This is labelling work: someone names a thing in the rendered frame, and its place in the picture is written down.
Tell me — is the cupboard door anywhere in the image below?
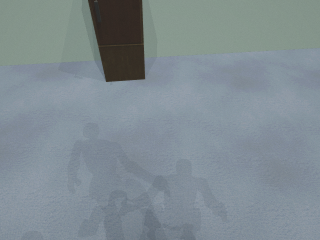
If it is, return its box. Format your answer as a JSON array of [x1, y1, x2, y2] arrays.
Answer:
[[90, 0, 142, 44]]

